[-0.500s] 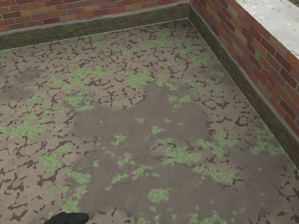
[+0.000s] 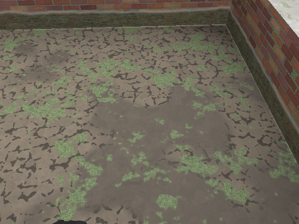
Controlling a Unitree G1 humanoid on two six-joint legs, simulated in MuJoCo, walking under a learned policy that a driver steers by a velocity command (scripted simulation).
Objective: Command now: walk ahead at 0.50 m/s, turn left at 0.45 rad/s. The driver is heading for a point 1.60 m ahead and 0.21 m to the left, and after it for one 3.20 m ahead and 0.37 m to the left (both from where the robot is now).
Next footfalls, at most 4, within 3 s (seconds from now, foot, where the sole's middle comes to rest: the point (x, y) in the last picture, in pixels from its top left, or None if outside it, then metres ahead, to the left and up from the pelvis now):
none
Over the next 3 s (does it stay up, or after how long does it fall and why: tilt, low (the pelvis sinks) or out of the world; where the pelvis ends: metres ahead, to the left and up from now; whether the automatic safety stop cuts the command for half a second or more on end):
stays up -0.01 -0.01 0.01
